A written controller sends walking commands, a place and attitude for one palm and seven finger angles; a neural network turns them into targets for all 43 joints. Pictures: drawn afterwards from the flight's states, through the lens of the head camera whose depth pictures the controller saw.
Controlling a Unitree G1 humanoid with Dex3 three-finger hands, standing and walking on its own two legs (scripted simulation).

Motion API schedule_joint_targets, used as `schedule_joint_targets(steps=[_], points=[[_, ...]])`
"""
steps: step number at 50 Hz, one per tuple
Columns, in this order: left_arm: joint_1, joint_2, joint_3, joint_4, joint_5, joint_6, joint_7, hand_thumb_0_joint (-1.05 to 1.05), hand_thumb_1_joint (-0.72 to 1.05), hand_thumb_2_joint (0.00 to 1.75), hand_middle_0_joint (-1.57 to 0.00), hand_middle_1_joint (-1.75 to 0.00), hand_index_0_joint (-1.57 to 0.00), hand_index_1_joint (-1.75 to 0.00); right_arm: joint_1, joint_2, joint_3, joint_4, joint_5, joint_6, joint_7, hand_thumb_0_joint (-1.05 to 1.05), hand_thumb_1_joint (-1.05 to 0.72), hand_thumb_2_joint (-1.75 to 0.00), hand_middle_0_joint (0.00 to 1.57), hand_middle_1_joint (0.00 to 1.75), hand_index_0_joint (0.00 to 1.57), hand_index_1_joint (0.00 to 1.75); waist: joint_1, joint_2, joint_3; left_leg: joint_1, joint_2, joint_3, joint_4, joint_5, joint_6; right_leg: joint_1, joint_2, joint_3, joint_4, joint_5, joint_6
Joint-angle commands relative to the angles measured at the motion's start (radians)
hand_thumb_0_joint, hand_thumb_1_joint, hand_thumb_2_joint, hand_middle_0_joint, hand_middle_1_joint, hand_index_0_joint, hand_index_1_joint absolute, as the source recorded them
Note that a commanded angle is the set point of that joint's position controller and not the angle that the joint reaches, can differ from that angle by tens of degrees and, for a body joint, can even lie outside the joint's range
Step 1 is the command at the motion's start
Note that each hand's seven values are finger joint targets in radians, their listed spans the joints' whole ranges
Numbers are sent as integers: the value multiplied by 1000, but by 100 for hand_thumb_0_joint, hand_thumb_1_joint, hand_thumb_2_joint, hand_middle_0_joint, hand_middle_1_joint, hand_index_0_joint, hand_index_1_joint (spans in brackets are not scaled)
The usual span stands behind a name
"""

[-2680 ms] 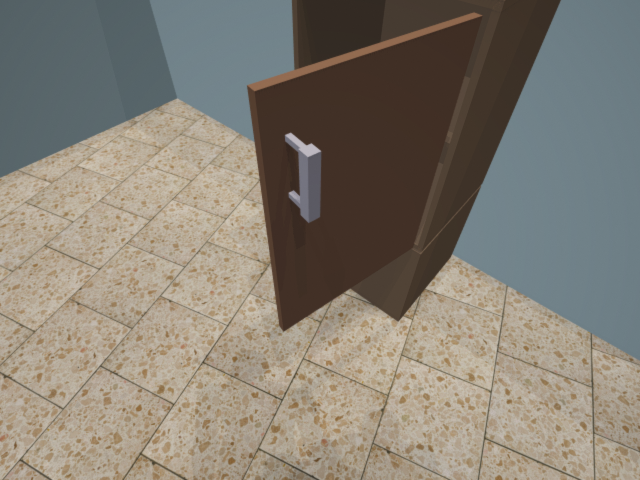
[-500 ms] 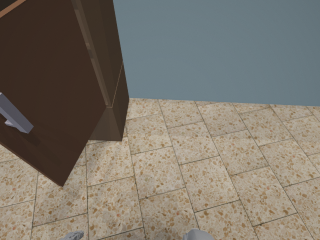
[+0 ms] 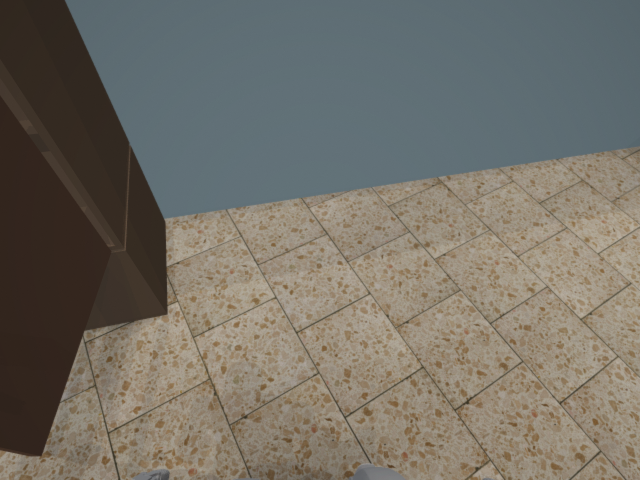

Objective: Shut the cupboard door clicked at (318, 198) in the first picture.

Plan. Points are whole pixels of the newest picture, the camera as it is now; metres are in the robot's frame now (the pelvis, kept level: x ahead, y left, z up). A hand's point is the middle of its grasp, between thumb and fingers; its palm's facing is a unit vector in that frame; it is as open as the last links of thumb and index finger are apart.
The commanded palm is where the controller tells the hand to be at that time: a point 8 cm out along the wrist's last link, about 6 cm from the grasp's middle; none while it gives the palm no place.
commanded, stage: walk to a spot facing it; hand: left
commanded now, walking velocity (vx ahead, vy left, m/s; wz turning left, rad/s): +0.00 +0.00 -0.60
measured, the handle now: out of the picture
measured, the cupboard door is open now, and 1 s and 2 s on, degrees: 78 78 78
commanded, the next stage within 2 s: turn to face it in 1.30 s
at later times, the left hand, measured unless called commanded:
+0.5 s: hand (236, 442) +0.18 +0.13 -0.15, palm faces -0.27 -0.94 -0.21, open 7.4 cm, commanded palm none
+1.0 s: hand (378, 253) +0.51 -0.08 -0.14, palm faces -0.63 -0.75 -0.22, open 7.4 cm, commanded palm none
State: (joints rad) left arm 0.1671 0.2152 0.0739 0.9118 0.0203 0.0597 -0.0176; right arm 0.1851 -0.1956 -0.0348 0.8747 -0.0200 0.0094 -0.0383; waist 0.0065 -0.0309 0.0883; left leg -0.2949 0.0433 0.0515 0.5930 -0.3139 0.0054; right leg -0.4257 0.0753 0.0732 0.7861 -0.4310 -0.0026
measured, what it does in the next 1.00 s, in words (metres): walks ahead, turning right: right foot, then left foot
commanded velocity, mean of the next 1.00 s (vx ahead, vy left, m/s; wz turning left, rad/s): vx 0.32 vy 0.00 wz -0.52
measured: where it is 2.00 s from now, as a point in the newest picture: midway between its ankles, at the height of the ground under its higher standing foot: (440, 365)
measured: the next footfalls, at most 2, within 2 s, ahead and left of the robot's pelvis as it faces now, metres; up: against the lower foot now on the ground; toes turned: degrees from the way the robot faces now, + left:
right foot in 0.26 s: +0.06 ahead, -0.15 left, +0.00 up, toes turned -17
left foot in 0.62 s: +0.28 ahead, +0.04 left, +0.00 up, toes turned -17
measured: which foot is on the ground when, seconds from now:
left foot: down 0.00-0.26, up 0.28-0.60, down 0.62-1.00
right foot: up 0.00-0.24, down 0.26-0.62, up 0.64-1.00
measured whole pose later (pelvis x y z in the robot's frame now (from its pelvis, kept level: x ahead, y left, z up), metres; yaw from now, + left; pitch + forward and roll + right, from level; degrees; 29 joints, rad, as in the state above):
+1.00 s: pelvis +0.27 -0.14 +0.00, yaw -36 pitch +2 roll +1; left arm 0.03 0.21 0.07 0.91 0.03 0.00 -0.06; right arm 0.47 -0.17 -0.03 1.04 -0.04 -0.04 -0.01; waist -0.06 0.02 0.09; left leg 0.00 0.14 0.32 0.44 -0.42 -0.09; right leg -0.51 -0.06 -0.13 0.67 -0.24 -0.06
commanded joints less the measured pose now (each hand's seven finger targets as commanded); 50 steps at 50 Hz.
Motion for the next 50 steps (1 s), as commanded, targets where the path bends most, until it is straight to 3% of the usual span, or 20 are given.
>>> schedule_joint_targets(steps=[1, 4, 8, 11, 12, 13, 14, 16, 21, 26, 29, 30, 31, 32, 34, 36, 38, 47, 49, 50], points=[[-27, 91, 39, -98, 5, -25, -12, 0, 90, 90, -20, -30, -20, -30, 43, -181, -41, -66, -13, -22, -19, 0, -90, -90, 20, 30, 20, 30, -4, 241, -88, 169, 321, -187, -251, 493, 140, -180, -93, -42, 381, -58, 49], [-70, 46, 19, -113, 1, -26, -22, 0, 90, 90, -20, -30, -20, -30, 119, -174, -49, -40, -17, -22, -16, 0, -90, -90, 20, 30, 20, 30, -43, 210, -139, 308, 264, -31, -182, 634, 102, -143, -104, -115, 179, -34, 47], [-117, 36, 12, -124, 5, -38, -36, 0, 90, 90, -20, -30, -20, -30, 164, -195, -59, -10, -19, -19, -1, 0, -90, -90, 20, 30, 20, 30, -75, 250, -95, 239, 300, 7, -208, 322, 94, -27, -95, -188, -45, -36, 20], [23, 70, 28, -74, 11, -52, -37, 0, 90, 90, -20, -30, -20, -30, 114, -205, -61, -17, -13, -18, 13, 0, -90, -90, 20, 30, 20, 30, 11, 147, -106, 56, 263, 68, -56, 104, 38, 266, -54, -229, -268, 101, -17], [174, 146, 50, -29, 15, -64, -26, 0, 90, 90, -20, -30, -20, -30, 67, -171, -53, -41, 2, -21, 23, 0, -90, -90, 20, 30, 20, 30, 97, -44, -157, -155, 189, 161, 186, 30, -9, 522, -182, -48, -384, 13, -76], [301, 283, 82, 10, 9, -70, -3, 0, 90, 90, -20, -30, -20, -30, -55, -94, -29, -116, 13, -21, 34, 0, -90, -90, 20, 30, 20, 30, 170, -387, -137, -473, 23, 172, 507, -381, -65, 644, -464, 444, -523, 68, -212], [300, 286, 77, 8, -5, -71, 16, 0, 90, 90, -20, -30, -20, -30, -102, -159, -33, -132, 3, -13, 29, 0, -90, -90, 20, 30, 20, 30, 163, -311, -96, -523, 62, -17, 607, -337, -57, 544, -493, 517, -564, 1, -261], [131, 202, 55, -28, 2, -71, 26, 0, 90, 90, -20, -30, -20, -30, -97, -145, -48, -95, 0, -16, 38, 0, -90, -90, 20, 30, 20, 30, 72, -130, -20, -465, 103, -59, 606, -172, -59, 372, -418, 391, -578, -160, -236], [69, 174, 42, -30, 11, -101, 14, 0, 90, 90, -20, -30, -20, -30, 1, -93, -44, -44, -2, -14, 53, 0, -90, -90, 20, 30, 20, 30, -6, -86, -50, -252, 61, 0, 337, -21, -75, 259, -291, 161, -560, 79, -190], [89, 187, 48, -3, 9, -101, 0, 0, 90, 90, -20, -30, -20, -30, -26, -90, -40, -64, 2, -43, 52, 0, -90, -90, 20, 30, 20, 30, 8, -98, -38, -156, 9, 27, 108, -12, -65, 265, -274, 187, -516, 103, -189], [31, 156, 43, -13, 1, -97, -1, 0, 90, 90, -20, -30, -20, -30, 130, -135, -45, -9, 1, -67, 33, 0, -90, -90, 20, 30, 20, 30, -82, -16, -54, 191, 1, 28, -110, 63, -51, 68, -205, 140, -362, 126, -135], [43, 92, 32, -27, -4, -96, -8, 0, 90, 90, -20, -30, -20, -30, 267, -223, -65, 27, -14, -78, 18, 0, -90, -90, 20, 30, 20, 30, -136, 193, -137, 390, 164, -189, -213, -114, 3, -66, -95, 55, -97, 85, -85], [62, 42, 15, -52, -8, -99, -16, 0, 90, 90, -20, -30, -20, -30, 388, -315, -83, 42, -28, -78, 10, 0, -90, -90, 20, 30, 20, 30, -159, 424, -213, 516, 445, -537, -329, -199, 113, -255, 4, -93, 266, -177, -34], [3, 72, 20, -69, 3, -105, -18, 0, 90, 90, -20, -30, -20, -30, 370, -294, -69, 36, -26, -71, 8, 0, -90, -90, 20, 30, 20, 30, -155, 278, -165, 418, 493, -599, -380, -244, 162, -313, -61, -13, 424, -145, -48], [-49, 61, 27, -53, 13, -103, -31, 0, 90, 90, -20, -30, -20, -30, 233, -189, -46, 8, -21, -75, 13, 0, -90, -90, 20, 30, 20, 30, -82, 190, -9, 190, 406, -399, -412, -200, 114, -324, -154, -20, 532, 51, -35], [-4, 27, 20, -31, 17, -85, -43, 0, 90, 90, -20, -30, -20, -30, 192, -131, -27, 17, -14, -90, 7, 0, -90, -90, 20, 30, 20, 30, -32, 184, -19, 195, 334, -175, -383, 68, 66, -293, -183, -46, 488, 149, -12], [-30, 0, 9, -39, 14, -76, -45, 0, 90, 90, -20, -30, -20, -30, 250, -123, -25, 50, -13, -99, 4, 0, -90, -90, 20, 30, 20, 30, -43, 160, -72, 276, 300, -42, -343, 340, 72, -293, -180, -76, 389, 160, -1], [-160, 4, 2, -76, 13, -75, -40, 0, 90, 90, -20, -30, -20, -30, 300, -135, -33, 108, -21, -73, 21, 0, -90, -90, 20, 30, 20, 30, -45, 157, -17, 234, 304, 159, -301, 491, 68, -44, -117, -219, -89, 202, -49], [7, 40, 15, -28, 13, -88, -31, 0, 90, 90, -20, -30, -20, -30, 263, -156, -31, 109, -13, -68, 22, 0, -90, -90, 20, 30, 20, 30, 49, 107, -98, 200, 281, 196, -73, 711, 41, 215, -64, -251, -176, 195, -86], [204, 103, 35, 34, 15, -101, -21, 0, 90, 90, -20, -30, -20, -30, 216, -154, -26, 96, 0, -70, 29, 0, -90, -90, 20, 30, 20, 30, 147, 36, -193, 42, 231, 233, 166, 650, 2, 516, -100, -185, -231, 205, -120]])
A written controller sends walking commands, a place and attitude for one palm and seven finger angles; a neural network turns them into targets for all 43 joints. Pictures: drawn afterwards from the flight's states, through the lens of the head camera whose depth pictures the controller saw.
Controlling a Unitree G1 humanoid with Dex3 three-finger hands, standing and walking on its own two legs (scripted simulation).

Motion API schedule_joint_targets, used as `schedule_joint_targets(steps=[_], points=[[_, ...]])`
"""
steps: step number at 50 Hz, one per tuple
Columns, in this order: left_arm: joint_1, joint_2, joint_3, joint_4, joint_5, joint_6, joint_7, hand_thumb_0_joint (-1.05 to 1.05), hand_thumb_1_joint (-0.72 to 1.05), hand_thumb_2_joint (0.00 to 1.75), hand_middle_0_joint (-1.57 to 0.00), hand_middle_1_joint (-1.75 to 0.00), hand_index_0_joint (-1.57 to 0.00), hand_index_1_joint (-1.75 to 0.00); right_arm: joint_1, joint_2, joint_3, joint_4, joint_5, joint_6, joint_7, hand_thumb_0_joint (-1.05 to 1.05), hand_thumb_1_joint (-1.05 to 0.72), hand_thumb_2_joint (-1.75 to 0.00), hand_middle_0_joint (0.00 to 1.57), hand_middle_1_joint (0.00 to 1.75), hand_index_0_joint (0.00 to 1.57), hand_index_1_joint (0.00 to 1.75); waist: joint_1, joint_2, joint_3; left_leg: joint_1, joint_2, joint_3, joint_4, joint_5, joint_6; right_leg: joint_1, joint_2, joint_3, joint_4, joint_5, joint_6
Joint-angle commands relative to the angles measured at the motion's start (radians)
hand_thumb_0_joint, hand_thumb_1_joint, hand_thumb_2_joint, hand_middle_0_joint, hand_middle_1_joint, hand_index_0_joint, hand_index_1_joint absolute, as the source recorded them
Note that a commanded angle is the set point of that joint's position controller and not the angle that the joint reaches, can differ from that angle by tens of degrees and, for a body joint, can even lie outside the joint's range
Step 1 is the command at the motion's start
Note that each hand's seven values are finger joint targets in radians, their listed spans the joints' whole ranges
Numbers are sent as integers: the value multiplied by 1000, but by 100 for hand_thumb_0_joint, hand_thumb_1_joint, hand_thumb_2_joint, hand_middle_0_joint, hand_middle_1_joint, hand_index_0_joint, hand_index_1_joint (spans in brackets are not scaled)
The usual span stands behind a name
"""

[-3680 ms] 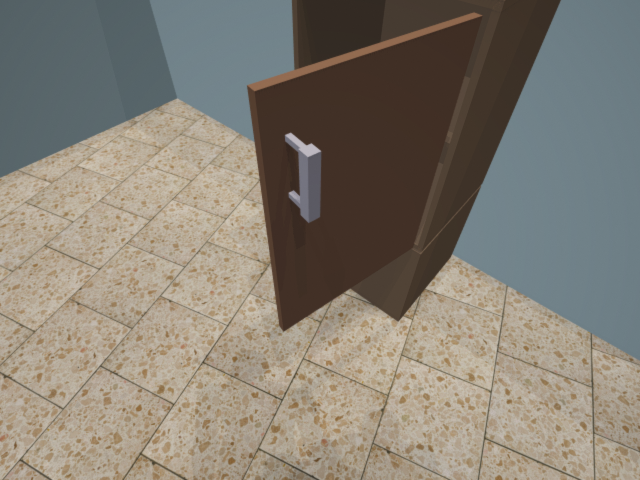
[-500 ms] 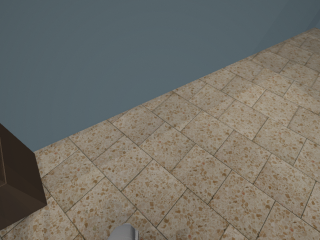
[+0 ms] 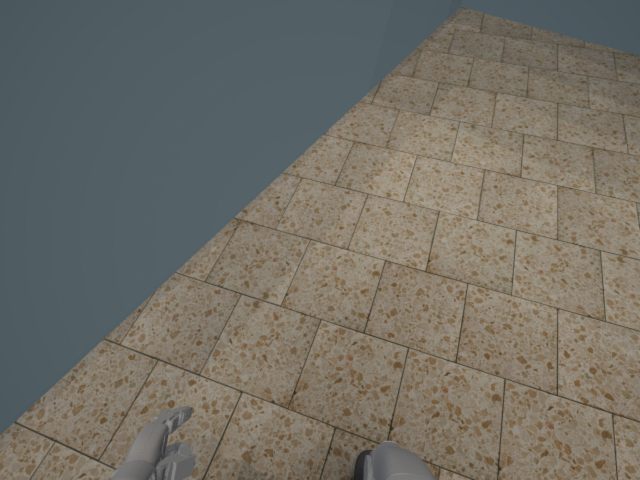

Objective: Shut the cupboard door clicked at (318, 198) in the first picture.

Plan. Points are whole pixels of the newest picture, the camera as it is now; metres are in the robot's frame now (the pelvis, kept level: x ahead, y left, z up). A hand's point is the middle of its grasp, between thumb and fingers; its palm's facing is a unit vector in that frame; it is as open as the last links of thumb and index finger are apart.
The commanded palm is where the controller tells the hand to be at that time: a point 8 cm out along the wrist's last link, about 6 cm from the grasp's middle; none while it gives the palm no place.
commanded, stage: walk to a spot facing it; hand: left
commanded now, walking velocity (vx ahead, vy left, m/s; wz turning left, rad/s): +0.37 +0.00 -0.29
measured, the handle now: out of the picture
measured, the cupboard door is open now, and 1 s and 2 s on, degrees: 78 78 78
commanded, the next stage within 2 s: turn to face it in 0.30 s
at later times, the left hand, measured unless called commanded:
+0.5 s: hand (223, 425) +0.22 +0.16 -0.18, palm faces +0.03 -0.98 -0.17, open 7.3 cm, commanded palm none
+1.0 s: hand (239, 290) +0.43 +0.15 -0.14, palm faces +0.23 -0.94 -0.26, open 7.3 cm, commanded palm none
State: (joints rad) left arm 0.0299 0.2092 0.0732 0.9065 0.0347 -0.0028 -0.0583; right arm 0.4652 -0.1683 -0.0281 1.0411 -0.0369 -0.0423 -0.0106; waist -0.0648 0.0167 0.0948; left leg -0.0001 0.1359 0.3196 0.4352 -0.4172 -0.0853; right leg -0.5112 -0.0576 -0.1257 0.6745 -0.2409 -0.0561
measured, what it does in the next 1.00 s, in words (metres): walks ahead: right foot, then left foot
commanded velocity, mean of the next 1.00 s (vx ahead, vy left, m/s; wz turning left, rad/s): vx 0.11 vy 0.00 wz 0.35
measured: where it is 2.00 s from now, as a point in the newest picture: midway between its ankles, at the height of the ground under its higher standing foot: (351, 376)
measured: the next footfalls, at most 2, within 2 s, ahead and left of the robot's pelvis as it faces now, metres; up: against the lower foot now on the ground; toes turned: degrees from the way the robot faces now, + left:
right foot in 0.02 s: +0.14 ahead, -0.10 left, +0.00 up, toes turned -8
left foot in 0.50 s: +0.38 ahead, +0.07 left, +0.00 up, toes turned +5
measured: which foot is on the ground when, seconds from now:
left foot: down 0.00-0.04, up 0.06-0.48, down 0.50-0.90, up 0.92-1.00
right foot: up 0.00-0.00, down 0.02-0.50, up 0.52-0.88, down 0.90-1.00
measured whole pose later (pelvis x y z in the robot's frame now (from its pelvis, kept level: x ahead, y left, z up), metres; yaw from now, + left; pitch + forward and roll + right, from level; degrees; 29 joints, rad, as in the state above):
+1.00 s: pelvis +0.36 -0.06 +0.01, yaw +14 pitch +1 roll +1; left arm 0.14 0.18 0.05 0.91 0.02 -0.01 0.02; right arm 0.24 -0.23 -0.09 1.00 -0.02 0.07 0.01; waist -0.03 0.03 0.06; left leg -0.48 -0.02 0.00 1.07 -0.48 -0.04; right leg -0.28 -0.08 -0.13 0.58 -0.32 0.00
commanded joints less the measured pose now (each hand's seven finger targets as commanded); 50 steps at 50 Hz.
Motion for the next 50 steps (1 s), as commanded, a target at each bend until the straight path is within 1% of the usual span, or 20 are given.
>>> schedule_joint_targets(steps=[1, 2, 4, 6, 8, 20, 23, 24, 25, 26, 27, 29, 32, 37, 42, 43, 44, 45, 46, 50], points=[[497, 244, 72, 76, 3, -46, 41, 0, 90, 90, -20, -30, -20, -30, -59, -108, -19, -109, 37, -20, 11, 0, -90, -90, 20, 30, 20, 30, 272, -282, -334, -573, -24, -19, 698, 107, 43, 880, -269, 473, -233, -29, -180], [475, 296, 73, 85, -27, -39, 53, 0, 90, 90, -20, -30, -20, -30, -135, -113, -26, -136, 38, -16, 8, 0, -90, -90, 20, 30, 20, 30, 246, -301, -290, -716, -63, -178, 929, -200, 46, 816, -395, 684, -376, 24, -239], [288, 189, 37, 39, -29, -37, 62, 0, 90, 90, -20, -30, -20, -30, -179, -114, -38, -115, 26, -9, 3, 0, -90, -90, 20, 30, 20, 30, 150, -173, -121, -711, 28, -310, 941, 24, 54, 525, -319, 505, -417, -23, -169], [174, 110, 14, 18, -20, -49, 66, 0, 90, 90, -20, -30, -20, -30, -113, -75, -32, -65, 11, 12, 4, 0, -90, -90, 20, 30, 20, 30, 65, -114, -79, -567, 51, -300, 783, 93, 44, 339, -234, 320, -454, 39, -130], [170, 87, 6, 32, -17, -63, 62, 0, 90, 90, -20, -30, -20, -30, -62, -52, -26, -38, 7, 28, 9, 0, -90, -90, 20, 30, 20, 30, 28, -112, -81, -518, 35, -273, 669, 119, 32, 297, -186, 230, -461, 149, -122], [318, 86, -13, 158, -19, -87, 69, 0, 90, 90, -20, -30, -20, -30, -355, -53, -19, -101, 20, 4, 30, 0, -90, -90, 20, 30, 20, 30, 72, -116, -21, -530, -56, -216, 248, 189, 69, 533, -183, 185, -380, 610, -109], [300, 94, -19, 169, -25, -85, 81, 0, 90, 90, -20, -30, -20, -30, -178, -77, -20, -27, 15, -3, 13, 0, -90, -90, 20, 30, 20, 30, -17, -94, -101, -257, -129, -189, 82, 337, 110, 519, -140, 80, -137, 825, -37], [329, 81, -22, 164, -28, -81, 83, 0, 90, 90, -20, -30, -20, -30, -74, -132, -29, 1, 5, -9, 5, 0, -90, -90, 20, 30, 20, 30, -45, -9, -193, -22, -43, -292, 81, 622, 168, 378, -88, 40, 54, 650, 15], [405, 37, -30, 154, -41, -79, 83, 0, 90, 90, -20, -30, -20, -30, 3, -210, -45, 10, -2, -9, -6, 0, -90, -90, 20, 30, 20, 30, -43, 176, -330, 226, 193, -574, 114, 974, 311, 138, 24, -6, 329, 159, 59], [359, 29, -40, 120, -34, -80, 87, 0, 90, 90, -20, -30, -20, -30, 28, -230, -46, 9, 14, 8, -13, 0, -90, -90, 20, 30, 20, 30, -39, 179, -303, 162, 291, -676, 33, 1152, 381, 78, 72, 62, 538, -366, 54], [305, 37, -29, 114, -31, -65, 92, 0, 90, 90, -20, -30, -20, -30, -26, -228, -42, 3, 18, 8, -22, 0, -90, -90, 20, 30, 20, 30, -16, 162, -251, 61, 293, -682, -6, 1077, 374, 21, 38, 141, 598, -341, 59], [252, 23, -21, 99, -21, -41, 84, 0, 90, 90, -20, -30, -20, -30, -140, -157, -30, -38, 16, 5, -27, 0, -90, -90, 20, 30, 20, 30, 30, 99, -101, -163, 214, -600, -84, 828, 321, 12, -26, 158, 551, -258, 87], [296, -12, -16, 99, -17, -4, 76, 0, 90, 90, -20, -30, -20, -30, -232, -164, -32, -70, 16, 10, -23, 0, -90, -90, 20, 30, 20, 30, 84, 67, -122, -277, 131, -470, -103, 679, 265, 103, -23, 125, 378, -190, 111], [226, 4, 3, 44, -11, 15, 73, 0, 90, 90, -20, -30, -20, -30, -243, -189, -58, -95, 8, 40, -9, 0, -90, -90, 20, 30, 20, 30, 66, 133, -93, -374, 84, -523, -136, 339, 249, 144, 9, 83, 197, -126, 118], [232, 41, 14, 6, -18, -2, 76, 0, 90, 90, -20, -30, -20, -30, -266, -212, -79, -128, 10, 61, -4, 0, -90, -90, 20, 30, 20, 30, 89, 112, -118, -389, 41, -585, -29, 365, 214, 303, 52, 59, -92, -33, 112], [260, 69, 20, 5, -18, -12, 80, 0, 90, 90, -20, -30, -20, -30, -273, -198, -79, -135, 17, 61, 0, 0, -90, -90, 20, 30, 20, 30, 108, 73, -135, -442, 3, -560, 30, 333, 176, 413, 15, 89, -224, 39, 105], [289, 145, 35, 5, -7, -23, 90, 0, 90, 90, -20, -30, -20, -30, -255, -146, -73, -148, 27, 59, 6, 0, -90, -90, 20, 30, 20, 30, 119, -116, -169, -588, -93, -462, 197, 153, 112, 568, -175, 270, -322, 97, 56], [313, 223, 45, 2, -1, -23, 94, 0, 90, 90, -20, -30, -20, -30, -257, -107, -68, -168, 26, 58, 12, 0, -90, -90, 20, 30, 20, 30, 136, -334, -173, -651, -206, -296, 471, -190, 49, 553, -429, 464, -378, 233, -63], [284, 210, 39, -13, -9, -21, 99, 0, 90, 90, -20, -30, -20, -30, -239, -147, -80, -161, 20, 72, 13, 0, -90, -90, 20, 30, 20, 30, 119, -277, -177, -599, -143, -348, 674, -196, 52, 435, -472, 437, -383, 192, -115], [157, 127, 8, -46, -9, -17, 98, 0, 90, 90, -20, -30, -20, -30, -281, -109, -63, -144, 20, 93, 33, 0, -90, -90, 20, 30, 20, 30, 59, -208, -83, -602, -80, -302, 769, -31, 21, 362, -299, 116, -318, 403, -49]])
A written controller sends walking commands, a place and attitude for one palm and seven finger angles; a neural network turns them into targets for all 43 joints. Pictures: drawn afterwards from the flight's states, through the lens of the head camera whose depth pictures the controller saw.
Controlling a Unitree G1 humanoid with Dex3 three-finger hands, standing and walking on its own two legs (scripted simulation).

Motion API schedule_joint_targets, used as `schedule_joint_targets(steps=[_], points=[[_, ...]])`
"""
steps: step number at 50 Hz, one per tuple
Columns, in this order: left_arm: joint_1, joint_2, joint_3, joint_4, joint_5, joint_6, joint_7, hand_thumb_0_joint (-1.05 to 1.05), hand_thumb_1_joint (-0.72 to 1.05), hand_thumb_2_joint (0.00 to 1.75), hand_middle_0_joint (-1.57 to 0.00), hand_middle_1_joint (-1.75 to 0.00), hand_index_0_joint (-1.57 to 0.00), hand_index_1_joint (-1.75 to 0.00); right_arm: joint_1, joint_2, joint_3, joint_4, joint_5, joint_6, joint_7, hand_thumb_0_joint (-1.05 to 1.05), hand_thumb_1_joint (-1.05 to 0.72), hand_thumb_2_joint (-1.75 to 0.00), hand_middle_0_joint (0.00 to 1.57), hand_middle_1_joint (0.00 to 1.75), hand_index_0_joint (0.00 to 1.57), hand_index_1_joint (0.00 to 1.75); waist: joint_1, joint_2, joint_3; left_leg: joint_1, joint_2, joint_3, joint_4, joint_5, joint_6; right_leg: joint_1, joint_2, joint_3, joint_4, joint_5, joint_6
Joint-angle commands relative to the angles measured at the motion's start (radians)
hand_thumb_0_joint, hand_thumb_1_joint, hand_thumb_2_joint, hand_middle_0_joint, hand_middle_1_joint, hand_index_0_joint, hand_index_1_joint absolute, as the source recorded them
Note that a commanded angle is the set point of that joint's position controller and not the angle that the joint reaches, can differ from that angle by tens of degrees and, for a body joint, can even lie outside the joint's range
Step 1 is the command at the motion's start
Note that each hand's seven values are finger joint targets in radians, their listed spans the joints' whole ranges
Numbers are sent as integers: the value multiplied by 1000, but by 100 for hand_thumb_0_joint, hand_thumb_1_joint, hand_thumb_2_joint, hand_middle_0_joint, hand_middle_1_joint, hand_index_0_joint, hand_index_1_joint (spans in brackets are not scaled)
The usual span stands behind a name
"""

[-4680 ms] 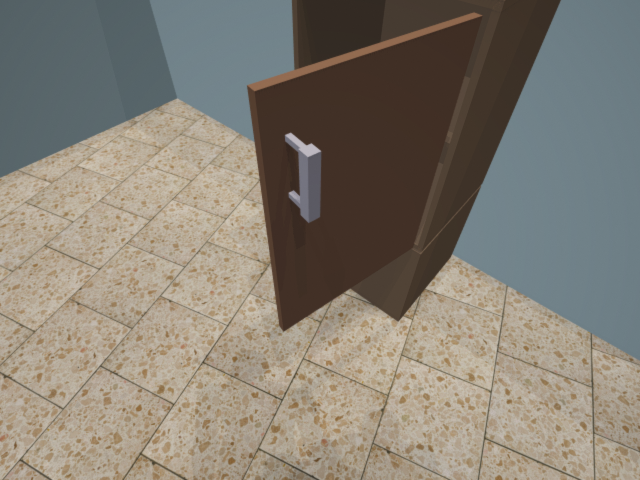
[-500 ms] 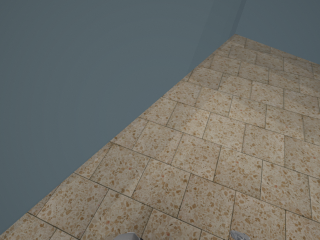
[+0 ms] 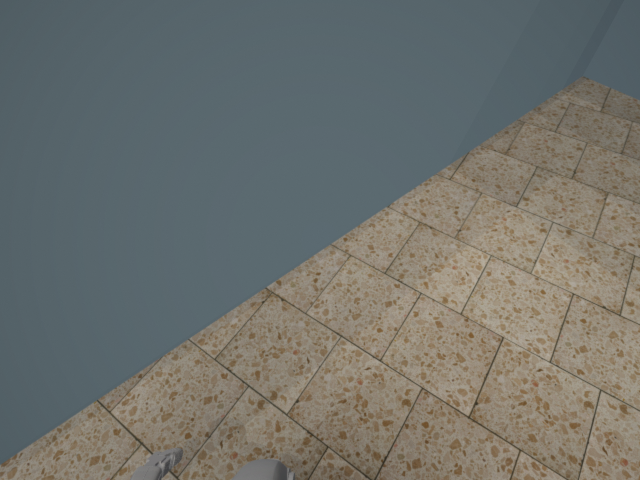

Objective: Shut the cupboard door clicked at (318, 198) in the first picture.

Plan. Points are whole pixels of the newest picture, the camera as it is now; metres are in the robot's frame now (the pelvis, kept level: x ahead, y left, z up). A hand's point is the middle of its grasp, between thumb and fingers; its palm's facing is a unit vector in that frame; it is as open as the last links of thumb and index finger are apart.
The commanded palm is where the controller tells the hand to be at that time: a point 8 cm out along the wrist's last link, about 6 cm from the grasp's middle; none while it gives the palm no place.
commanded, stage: turn to face it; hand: left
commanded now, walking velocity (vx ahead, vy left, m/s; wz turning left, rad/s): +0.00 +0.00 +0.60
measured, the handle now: out of the picture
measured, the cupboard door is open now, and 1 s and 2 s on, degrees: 78 78 78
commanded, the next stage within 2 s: none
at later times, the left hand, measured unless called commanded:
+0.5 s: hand out of the picture +0.07 +0.24 -0.16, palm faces +0.34 -0.90 -0.27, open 7.4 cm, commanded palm none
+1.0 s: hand out of the picture +0.01 +0.17 -0.18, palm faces +0.65 -0.73 -0.22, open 7.3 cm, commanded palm none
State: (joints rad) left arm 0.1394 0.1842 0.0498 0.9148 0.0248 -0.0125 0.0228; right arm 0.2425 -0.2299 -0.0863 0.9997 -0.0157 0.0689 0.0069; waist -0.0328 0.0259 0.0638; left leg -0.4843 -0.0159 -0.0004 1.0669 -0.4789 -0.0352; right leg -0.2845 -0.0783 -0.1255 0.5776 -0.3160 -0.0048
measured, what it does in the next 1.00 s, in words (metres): steps on the spot, turning left: left foot, then right foot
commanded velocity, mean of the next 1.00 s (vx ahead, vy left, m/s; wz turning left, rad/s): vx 0.00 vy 0.00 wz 0.60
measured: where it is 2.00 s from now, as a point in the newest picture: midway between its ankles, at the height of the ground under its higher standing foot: outside the picture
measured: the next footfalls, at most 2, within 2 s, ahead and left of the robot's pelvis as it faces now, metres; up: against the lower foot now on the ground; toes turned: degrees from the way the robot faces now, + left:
left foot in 0.26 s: +0.06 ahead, +0.12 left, +0.00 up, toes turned +19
right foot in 0.60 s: +0.17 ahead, -0.11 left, +0.00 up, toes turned +19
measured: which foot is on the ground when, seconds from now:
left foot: up 0.00-0.24, down 0.26-0.60, up 0.62-0.98, down 1.00-1.00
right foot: down 0.00-0.26, up 0.28-0.58, down 0.60-1.00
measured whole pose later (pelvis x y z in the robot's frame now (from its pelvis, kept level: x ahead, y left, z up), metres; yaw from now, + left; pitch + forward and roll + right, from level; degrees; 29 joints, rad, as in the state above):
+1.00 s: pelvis +0.09 -0.02 -0.01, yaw +40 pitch +2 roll +1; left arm 0.23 0.21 0.06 0.90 0.02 0.00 0.01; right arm 0.10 -0.22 -0.06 0.92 -0.01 0.06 0.04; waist 0.01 -0.04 0.11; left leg -0.30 0.02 0.11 0.61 -0.33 -0.01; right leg -0.26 -0.18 -0.32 0.66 -0.39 0.02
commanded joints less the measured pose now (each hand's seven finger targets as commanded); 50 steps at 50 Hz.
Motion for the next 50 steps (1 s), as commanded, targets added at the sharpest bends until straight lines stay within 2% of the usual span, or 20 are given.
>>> schedule_joint_targets(steps=[1, 8, 11, 12, 13, 14, 15, 19, 25, 28, 29, 30, 31, 32, 34, 36, 43, 48, 49, 50], points=[[59, 156, 34, -49, 4, -8, 17, 0, 90, 90, -20, -30, -20, -30, -69, -37, -1, -105, 2, -19, 18, 0, -90, -90, 20, 30, 20, 30, 32, -206, -57, -104, 72, 36, 67, 28, -31, 168, -276, 78, -206, 538, -93], [131, 230, 54, -34, 7, -7, 8, 0, 90, 90, -20, -30, -20, -30, -153, -38, 13, -153, 5, -30, 29, 0, -90, -90, 20, 30, 20, 30, 68, -247, -89, 33, 27, 156, -344, 61, -8, 279, -290, -35, -71, 788, -68], [92, 230, 56, -54, -4, -7, -1, 0, 90, 90, -20, -30, -20, -30, -25, -111, -8, -140, -6, -40, 25, 0, -90, -90, 20, 30, 20, 30, -22, -145, -178, 349, 34, 145, -598, 351, 28, 125, -261, -99, 181, 659, 3], [85, 179, 49, -94, -15, -2, -10, 0, 90, 90, -20, -30, -20, -30, 50, -230, -39, -133, -17, -50, 19, 0, -90, -90, 20, 30, 20, 30, -69, 134, -245, 570, 275, -173, -617, 716, 150, -160, -141, -120, 412, 154, 73], [33, 133, 27, -146, -12, 6, -9, 0, 90, 90, -20, -30, -20, -30, 114, -313, -56, -124, -6, -47, 10, 0, -90, -90, 20, 30, 20, 30, -97, 286, -274, 604, 482, -394, -643, 1077, 299, -319, -47, -21, 607, -389, 97], [-27, 145, 30, -149, -2, 23, 4, 0, 90, 90, -20, -30, -20, -30, 128, -296, -53, -106, 0, -48, -3, 0, -90, -90, 20, 30, 20, 30, -105, 172, -262, 561, 468, -364, -641, 975, 297, -352, -54, 96, 665, -343, 85], [-39, 127, 33, -137, -6, 24, 5, 0, 90, 90, -20, -30, -20, -30, 71, -279, -52, -124, -3, -52, -15, 0, -90, -90, 20, 30, 20, 30, -77, 197, -212, 496, 413, -323, -652, 859, 272, -379, -57, 119, 674, -283, 89], [39, 124, 38, -79, -4, 38, -14, 0, 90, 90, -20, -30, -20, -30, -86, -205, -24, -164, -9, -60, -18, 0, -90, -90, 20, 30, 20, 30, 12, 113, -114, 346, 267, -147, -673, 733, 192, -285, -29, 113, 544, -116, 98], [47, 112, 33, -95, -8, 34, -14, 0, 90, 90, -20, -30, -20, -30, -106, -210, -35, -171, -14, -46, -10, 0, -90, -90, 20, 30, 20, 30, 19, 131, -95, 246, 233, -207, -662, 610, 185, -112, 41, 70, 235, -96, 87], [134, 126, 40, -83, -9, 16, -11, 0, 90, 90, -20, -30, -20, -30, -155, -201, -39, -185, -6, -37, -7, 0, -90, -90, 20, 30, 20, 30, 65, 134, -105, 141, 195, -225, -585, 522, 146, 85, 63, 45, -7, 57, 76], [179, 164, 49, -77, -4, 3, -6, 0, 90, 90, -20, -30, -20, -30, -155, -169, -35, -192, 2, -39, -4, 0, -90, -90, 20, 30, 20, 30, 91, 35, -119, 59, 130, -191, -488, 393, 98, 206, -4, 105, -155, 139, 61], [209, 264, 69, -76, 15, -10, 6, 0, 90, 90, -20, -30, -20, -30, -125, -90, -25, -205, 10, -40, 4, 0, -90, -90, 20, 30, 20, 30, 98, -294, -144, -120, -30, -35, -225, 37, 11, 319, -290, 411, -270, 251, -33], [195, 299, 63, -88, 7, -5, 8, 0, 90, 90, -20, -30, -20, -30, -132, -107, -30, -215, 5, -34, 7, 0, -90, -90, 20, 30, 20, 30, 103, -326, -131, -101, -39, -33, 20, -177, -1, 203, -443, 482, -279, 360, -135], [150, 242, 56, -90, 2, -7, 15, 0, 90, 90, -20, -30, -20, -30, -133, -112, -32, -187, -1, -21, 5, 0, -90, -90, 20, 30, 20, 30, 78, -334, -104, -100, 1, -84, 167, -121, 5, 127, -397, 461, -282, 325, -145], [36, 175, 33, -113, -2, -3, 14, 0, 90, 90, -20, -30, -20, -30, -107, -96, -28, -152, -2, -10, 18, 0, -90, -90, 20, 30, 20, 30, 17, -254, -63, -101, 41, -55, 255, 41, -16, 98, -271, 228, -244, 347, -100], [37, 152, 30, -118, 2, -7, 17, 0, 90, 90, -20, -30, -20, -30, -104, -73, -17, -136, 2, -9, 26, 0, -90, -90, 20, 30, 20, 30, 16, -238, -88, -80, 49, -15, 175, 73, -29, 138, -241, 118, -219, 456, -81], [169, 205, 53, -57, 6, -7, 15, 0, 90, 90, -20, -30, -20, -30, -194, -26, 9, -150, 6, -19, 30, 0, -90, -90, 20, 30, 20, 30, 86, -233, -115, -10, 36, 97, -227, 5, -23, 312, -292, 20, -131, 726, -95], [121, 227, 67, -58, -2, 0, 3, 0, 90, 90, -20, -30, -20, -30, -92, -70, -1, -141, 3, -34, 26, 0, -90, -90, 20, 30, 20, 30, 15, -180, -143, 255, 25, 135, -562, 200, 15, 169, -296, -69, 33, 585, -33], [111, 204, 63, -74, -10, 4, -3, 0, 90, 90, -20, -30, -20, -30, -17, -141, -19, -124, -5, -43, 23, 0, -90, -90, 20, 30, 20, 30, -29, -23, -195, 450, 120, 15, -643, 417, 64, 2, -244, -102, 207, 397, 22], [78, 126, 42, -125, -17, 9, -13, 0, 90, 90, -20, -30, -20, -30, 52, -265, -51, -120, -13, -48, 14, 0, -90, -90, 20, 30, 20, 30, -72, 304, -213, 590, 423, -388, -678, 845, 230, -308, -82, -98, 455, -313, 101]])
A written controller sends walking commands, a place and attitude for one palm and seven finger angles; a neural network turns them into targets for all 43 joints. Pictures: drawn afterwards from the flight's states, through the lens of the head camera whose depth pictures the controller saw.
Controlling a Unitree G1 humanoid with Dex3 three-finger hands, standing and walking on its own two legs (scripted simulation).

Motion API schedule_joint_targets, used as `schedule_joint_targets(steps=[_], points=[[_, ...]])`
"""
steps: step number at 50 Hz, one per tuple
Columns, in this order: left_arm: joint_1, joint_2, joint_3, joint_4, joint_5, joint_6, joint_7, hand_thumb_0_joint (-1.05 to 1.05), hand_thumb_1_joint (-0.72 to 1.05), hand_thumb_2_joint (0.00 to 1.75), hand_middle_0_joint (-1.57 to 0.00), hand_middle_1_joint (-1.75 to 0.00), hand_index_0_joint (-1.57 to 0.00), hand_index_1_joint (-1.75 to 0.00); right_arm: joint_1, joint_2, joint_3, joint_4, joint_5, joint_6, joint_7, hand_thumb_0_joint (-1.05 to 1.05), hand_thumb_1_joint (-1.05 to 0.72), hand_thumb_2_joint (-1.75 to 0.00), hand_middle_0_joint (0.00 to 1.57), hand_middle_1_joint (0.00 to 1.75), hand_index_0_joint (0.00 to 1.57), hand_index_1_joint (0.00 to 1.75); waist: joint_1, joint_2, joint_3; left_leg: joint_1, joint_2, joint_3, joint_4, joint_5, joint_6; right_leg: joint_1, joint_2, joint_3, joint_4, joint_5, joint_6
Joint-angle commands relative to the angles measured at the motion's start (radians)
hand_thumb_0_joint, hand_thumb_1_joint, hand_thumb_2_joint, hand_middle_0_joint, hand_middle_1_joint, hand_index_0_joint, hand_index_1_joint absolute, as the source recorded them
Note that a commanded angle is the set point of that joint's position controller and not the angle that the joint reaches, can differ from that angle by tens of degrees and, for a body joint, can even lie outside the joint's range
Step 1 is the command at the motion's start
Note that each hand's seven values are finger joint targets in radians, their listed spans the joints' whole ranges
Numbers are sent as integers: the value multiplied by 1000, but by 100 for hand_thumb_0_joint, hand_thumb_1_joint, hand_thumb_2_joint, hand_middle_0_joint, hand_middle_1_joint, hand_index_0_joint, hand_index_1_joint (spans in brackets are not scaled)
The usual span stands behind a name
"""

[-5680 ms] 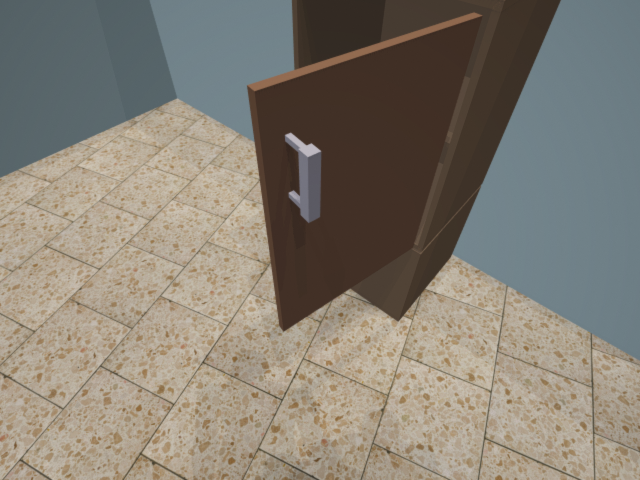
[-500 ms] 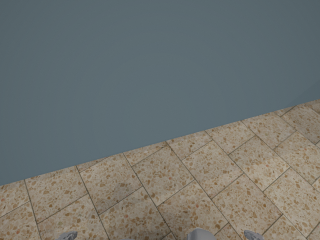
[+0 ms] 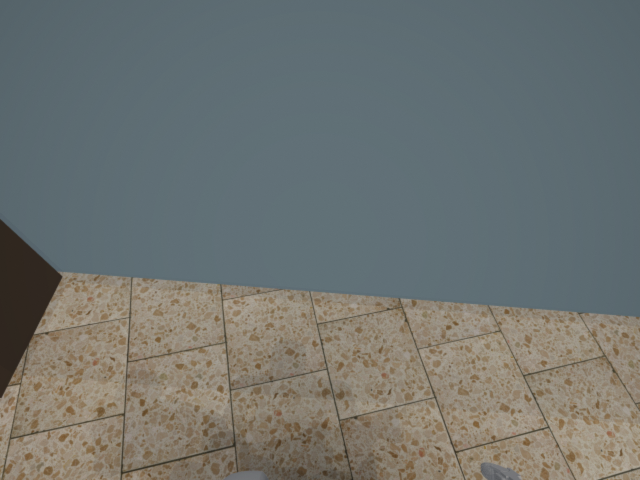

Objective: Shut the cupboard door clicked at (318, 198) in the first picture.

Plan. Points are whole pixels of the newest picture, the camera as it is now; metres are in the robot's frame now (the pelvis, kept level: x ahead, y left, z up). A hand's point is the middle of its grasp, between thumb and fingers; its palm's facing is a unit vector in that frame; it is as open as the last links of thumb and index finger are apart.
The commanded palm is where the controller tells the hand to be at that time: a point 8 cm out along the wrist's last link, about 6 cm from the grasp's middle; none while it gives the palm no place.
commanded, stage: turn to face it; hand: left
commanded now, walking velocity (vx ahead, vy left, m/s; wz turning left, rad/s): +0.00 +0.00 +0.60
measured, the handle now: out of the picture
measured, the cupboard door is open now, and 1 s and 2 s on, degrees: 78 78 78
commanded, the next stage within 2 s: none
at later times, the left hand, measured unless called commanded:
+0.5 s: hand out of the picture +0.09 +0.18 -0.14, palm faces +0.25 -0.93 -0.27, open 7.4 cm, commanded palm none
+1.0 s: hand out of the picture -0.05 +0.21 -0.16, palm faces +0.59 -0.77 -0.26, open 7.4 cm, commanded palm none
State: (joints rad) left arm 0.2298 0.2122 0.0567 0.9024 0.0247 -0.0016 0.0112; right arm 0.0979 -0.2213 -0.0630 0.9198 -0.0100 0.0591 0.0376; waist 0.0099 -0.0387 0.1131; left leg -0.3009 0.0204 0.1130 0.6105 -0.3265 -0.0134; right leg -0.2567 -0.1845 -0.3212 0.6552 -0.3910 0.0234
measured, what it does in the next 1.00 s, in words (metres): steps on the spot, turning left: right foot, then left foot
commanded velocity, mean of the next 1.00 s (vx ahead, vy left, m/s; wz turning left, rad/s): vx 0.00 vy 0.00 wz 0.60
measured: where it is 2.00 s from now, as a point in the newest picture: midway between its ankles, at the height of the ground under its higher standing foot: outside the picture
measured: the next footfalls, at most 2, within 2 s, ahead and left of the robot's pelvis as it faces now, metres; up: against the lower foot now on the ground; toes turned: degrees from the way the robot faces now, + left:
right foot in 0.40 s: +0.09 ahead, -0.14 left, +0.00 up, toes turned +9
left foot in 0.80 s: -0.01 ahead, +0.09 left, +0.00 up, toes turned +35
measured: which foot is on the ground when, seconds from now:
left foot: down 0.00-0.40, up 0.42-0.78, down 0.80-1.00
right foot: down 0.00-0.00, up 0.02-0.38, down 0.40-0.80, up 0.82-1.00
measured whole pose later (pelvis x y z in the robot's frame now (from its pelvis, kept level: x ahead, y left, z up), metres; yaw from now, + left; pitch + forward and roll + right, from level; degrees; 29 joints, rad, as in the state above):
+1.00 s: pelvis +0.02 -0.01 +0.01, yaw +34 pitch +1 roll +0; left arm 0.19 0.26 0.08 0.93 0.02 0.05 0.01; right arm 0.13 -0.22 -0.05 0.91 -0.02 0.02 0.00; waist 0.02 -0.03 0.09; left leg -0.27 -0.02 0.03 0.53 -0.29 0.04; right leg -0.50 -0.10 -0.03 1.11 -0.44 0.09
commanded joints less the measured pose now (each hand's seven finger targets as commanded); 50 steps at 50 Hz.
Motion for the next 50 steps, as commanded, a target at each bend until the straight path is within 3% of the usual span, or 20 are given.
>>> schedule_joint_targets(steps=[1, 2, 4, 7, 15, 18, 19, 20, 21, 22, 25, 34, 36, 38, 39, 40, 41, 43, 45, 50], points=[[-107, 110, 21, -147, -1, 15, 9, 0, 90, 90, -20, -30, -20, -30, 253, -286, -73, -18, -8, -28, -27, 0, -90, -90, 20, 30, 20, 30, -135, 254, -237, 362, 439, -482, -213, 780, 261, -375, 39, 232, 484, -284, 61], [-122, 88, 27, -134, -3, 17, 15, 0, 90, 90, -20, -30, -20, -30, 239, -266, -69, -19, -9, -37, -43, 0, -90, -90, 20, 30, 20, 30, -120, 282, -259, 364, 384, -466, -193, 817, 249, -404, 44, 285, 536, -235, 63], [-104, 102, 34, -90, -6, 23, 8, 0, 90, 90, -20, -30, -20, -30, 135, -211, -51, -46, -12, -43, -55, 0, -90, -90, 20, 30, 20, 30, -68, 224, -184, 257, 282, -335, -206, 761, 198, -374, 52, 322, 567, -90, 67], [-62, 100, 34, -62, -6, 27, 1, 0, 90, 90, -20, -30, -20, -30, 99, -192, -42, -55, -11, -52, -55, 0, -90, -90, 20, 30, 20, 30, -31, 148, -177, 230, 224, -274, -220, 706, 171, -322, 71, 319, 499, -15, 73], [-88, 79, 26, -90, -13, 26, 2, 0, 90, 90, -20, -30, -20, -30, 78, -206, -54, -57, -20, -35, -46, 0, -90, -90, 20, 30, 20, 30, -27, 206, -131, 93, 186, -372, -219, 500, 168, -130, 151, 278, 130, -27, 57], [-8, 91, 32, -76, -15, 7, 7, 0, 90, 90, -20, -30, -20, -30, 40, -194, -61, -71, -12, -30, -44, 0, -90, -90, 20, 30, 20, 30, 15, 201, -158, 0, 144, -395, -139, 442, 128, 73, 169, 259, -127, 133, 44], [35, 127, 40, -68, -11, -7, 12, 0, 90, 90, -20, -30, -20, -30, 48, -165, -58, -73, -4, -32, -39, 0, -90, -90, 20, 30, 20, 30, 35, 104, -181, -88, 92, -364, -58, 312, 78, 215, 101, 316, -270, 231, 29], [67, 222, 60, -62, 7, -17, 24, 0, 90, 90, -20, -30, -20, -30, 73, -98, -50, -88, 6, -34, -32, 0, -90, -90, 20, 30, 20, 30, 45, -191, -212, -279, -55, -200, 170, -43, -2, 359, -168, 571, -340, 354, -63], [60, 255, 55, -72, 4, -12, 24, 0, 90, 90, -20, -30, -20, -30, 68, -109, -55, -98, 1, -28, -29, 0, -90, -90, 20, 30, 20, 30, 48, -237, -188, -270, -83, -150, 421, -318, -25, 233, -340, 643, -351, 473, -169], [24, 201, 48, -71, -2, -16, 30, 0, 90, 90, -20, -30, -20, -30, 56, -116, -56, -76, -7, -15, -30, 0, -90, -90, 20, 30, 20, 30, 29, -255, -166, -273, -37, -196, 574, -279, -20, 158, -294, 617, -347, 476, -187], [-89, 129, 23, -100, -4, -13, 27, 0, 90, 90, -20, -30, -20, -30, 72, -87, -47, -39, -7, 3, -11, 0, -90, -90, 20, 30, 20, 30, -36, -160, -107, -264, 7, -149, 680, -88, -47, 77, -152, 349, -321, 459, -125], [53, 188, 51, -45, 7, -12, 22, 0, 90, 90, -20, -30, -20, -30, -38, -45, -19, -64, 1, -9, -1, 0, -90, -90, 20, 30, 20, 30, 40, -173, -140, -165, -1, -11, 204, -152, -44, 236, -198, 213, -222, 703, -127], [42, 196, 57, -40, 10, -10, 19, 0, 90, 90, -20, -30, -20, -30, -10, -47, -20, -65, 4, -16, -3, 0, -90, -90, 20, 30, 20, 30, 21, -176, -155, -99, -2, -1, 91, -119, -31, 216, -212, 197, -178, 677, -115], [20, 202, 62, -45, -1, -5, 12, 0, 90, 90, -20, -30, -20, -30, 61, -82, -28, -54, -3, -24, -4, 0, -90, -90, 20, 30, 20, 30, -27, -134, -177, 73, -16, 15, -99, 51, -15, 114, -188, 130, -68, 574, -57], [20, 173, 58, -63, -9, -1, 6, 0, 90, 90, -20, -30, -20, -30, 128, -155, -46, -41, -9, -34, -7, 0, -90, -90, 20, 30, 20, 30, -68, 35, -236, 265, 82, -106, -196, 235, 31, -37, -139, 97, 112, 409, -4], [-17, 97, 37, -110, -16, 4, -4, 0, 90, 90, -20, -30, -20, -30, 202, -284, -80, -36, -17, -38, -16, 0, -90, -90, 20, 30, 20, 30, -117, 378, -249, 382, 378, -513, -234, 626, 190, -336, 26, 100, 361, -258, 75], [-101, 109, 24, -147, -1, 19, 6, 0, 90, 90, -20, -30, -20, -30, 259, -301, -79, -15, -11, -28, -23, 0, -90, -90, 20, 30, 20, 30, -137, 251, -229, 315, 435, -497, -225, 645, 252, -352, 36, 228, 466, -298, 56], [-120, 98, 33, -111, -6, 22, 10, 0, 90, 90, -20, -30, -20, -30, 184, -245, -65, -32, -13, -40, -51, 0, -90, -90, 20, 30, 20, 30, -100, 292, -205, 275, 324, -422, -214, 670, 218, -393, 46, 311, 546, -170, 58], [-82, 104, 36, -72, -6, 26, 2, 0, 90, 90, -20, -30, -20, -30, 104, -204, -48, -55, -14, -47, -55, 0, -90, -90, 20, 30, 20, 30, -49, 189, -170, 224, 252, -333, -224, 678, 186, -357, 57, 321, 544, -56, 66], [-64, 97, 31, -63, -9, 29, 3, 0, 90, 90, -20, -30, -20, -30, 107, -197, -43, -46, -13, -50, -53, 0, -90, -90, 20, 30, 20, 30, -33, 148, -171, 227, 222, -323, -227, 643, 185, -296, 88, 314, 395, -24, 76]])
